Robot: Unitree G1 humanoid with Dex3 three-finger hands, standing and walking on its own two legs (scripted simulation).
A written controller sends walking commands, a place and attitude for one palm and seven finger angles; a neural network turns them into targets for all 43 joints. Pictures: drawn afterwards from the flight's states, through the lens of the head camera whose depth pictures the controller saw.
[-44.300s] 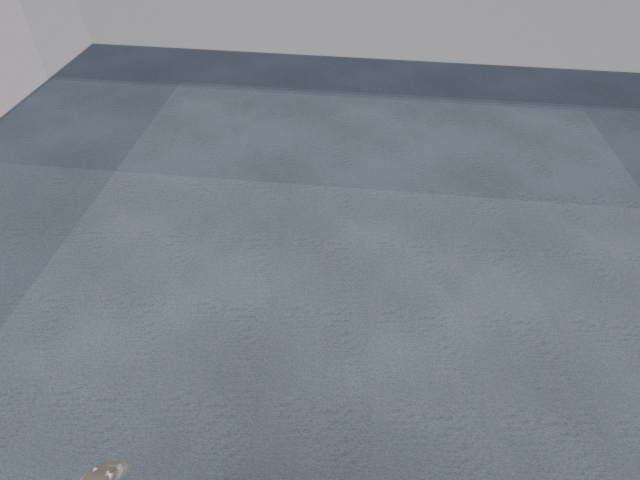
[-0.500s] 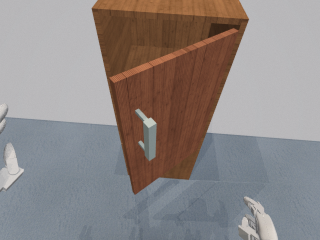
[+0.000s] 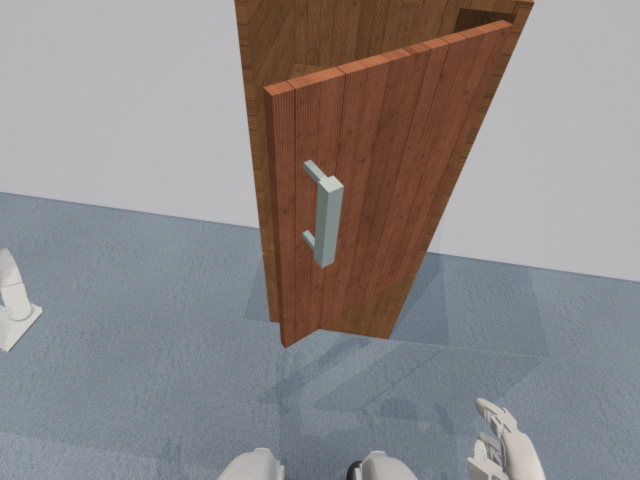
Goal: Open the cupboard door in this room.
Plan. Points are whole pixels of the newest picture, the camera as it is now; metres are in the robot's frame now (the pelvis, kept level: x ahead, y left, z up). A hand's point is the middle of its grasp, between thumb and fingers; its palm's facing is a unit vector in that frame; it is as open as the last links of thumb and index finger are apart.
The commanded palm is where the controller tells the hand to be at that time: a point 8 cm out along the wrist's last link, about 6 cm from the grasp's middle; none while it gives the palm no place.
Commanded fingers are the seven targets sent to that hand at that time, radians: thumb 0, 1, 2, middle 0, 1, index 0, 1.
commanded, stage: step back with the hand held close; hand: left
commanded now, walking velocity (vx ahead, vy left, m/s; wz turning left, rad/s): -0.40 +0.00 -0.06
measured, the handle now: (318, 216) +0.41 +0.03 +0.10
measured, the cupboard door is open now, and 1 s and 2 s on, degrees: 42 42 42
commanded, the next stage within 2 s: stop stepping back and stand still in 0.30 s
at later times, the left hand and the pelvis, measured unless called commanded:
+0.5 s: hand (52, 405) +0.14 +0.20 +0.20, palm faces +0.26 -0.83 -0.49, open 7.5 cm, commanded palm +0.09 +0.25 +0.21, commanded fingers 0.00 0.90 0.90 -0.20 -0.30 -0.20 -0.30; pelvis -0.09 -0.03 +0.02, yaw -7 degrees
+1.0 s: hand out of the picture +0.07 +0.21 +0.19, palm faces +0.37 -0.83 -0.42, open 7.5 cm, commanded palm +0.01 +0.26 +0.21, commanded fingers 0.00 0.90 0.90 -0.20 -0.30 -0.20 -0.30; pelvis -0.15 -0.03 +0.03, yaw -5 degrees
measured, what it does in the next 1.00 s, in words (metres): walks backwards: right foot, then left foot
